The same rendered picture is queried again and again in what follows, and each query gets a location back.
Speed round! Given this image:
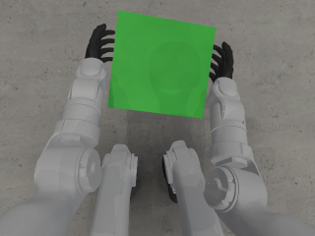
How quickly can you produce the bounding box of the left robot shin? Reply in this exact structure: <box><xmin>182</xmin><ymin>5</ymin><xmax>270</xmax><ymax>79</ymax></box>
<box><xmin>101</xmin><ymin>144</ymin><xmax>131</xmax><ymax>170</ymax></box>

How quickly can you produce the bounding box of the left robot forearm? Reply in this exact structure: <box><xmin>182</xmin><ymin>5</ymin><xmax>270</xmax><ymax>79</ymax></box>
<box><xmin>34</xmin><ymin>57</ymin><xmax>107</xmax><ymax>186</ymax></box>

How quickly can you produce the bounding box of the robot left hand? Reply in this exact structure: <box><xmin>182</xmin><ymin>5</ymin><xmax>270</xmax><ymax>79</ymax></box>
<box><xmin>85</xmin><ymin>24</ymin><xmax>115</xmax><ymax>63</ymax></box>

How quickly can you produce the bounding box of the carton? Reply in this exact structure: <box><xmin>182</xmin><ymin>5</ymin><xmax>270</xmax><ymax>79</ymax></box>
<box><xmin>107</xmin><ymin>10</ymin><xmax>217</xmax><ymax>119</ymax></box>

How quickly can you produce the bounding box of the robot right hand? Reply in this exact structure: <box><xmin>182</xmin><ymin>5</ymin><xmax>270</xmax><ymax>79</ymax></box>
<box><xmin>209</xmin><ymin>41</ymin><xmax>234</xmax><ymax>83</ymax></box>

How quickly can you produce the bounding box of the right robot upper arm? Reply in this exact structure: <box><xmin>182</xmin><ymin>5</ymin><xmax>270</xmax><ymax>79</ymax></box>
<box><xmin>203</xmin><ymin>165</ymin><xmax>315</xmax><ymax>236</ymax></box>

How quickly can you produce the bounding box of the right robot forearm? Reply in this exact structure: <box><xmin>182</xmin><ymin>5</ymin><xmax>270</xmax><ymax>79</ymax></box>
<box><xmin>206</xmin><ymin>77</ymin><xmax>263</xmax><ymax>180</ymax></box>

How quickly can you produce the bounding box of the left robot upper arm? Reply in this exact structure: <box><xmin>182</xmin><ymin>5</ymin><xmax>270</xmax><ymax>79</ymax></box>
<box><xmin>0</xmin><ymin>146</ymin><xmax>102</xmax><ymax>236</ymax></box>

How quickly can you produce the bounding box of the robot left thigh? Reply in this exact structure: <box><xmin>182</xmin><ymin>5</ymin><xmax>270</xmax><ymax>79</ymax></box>
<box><xmin>89</xmin><ymin>150</ymin><xmax>138</xmax><ymax>236</ymax></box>

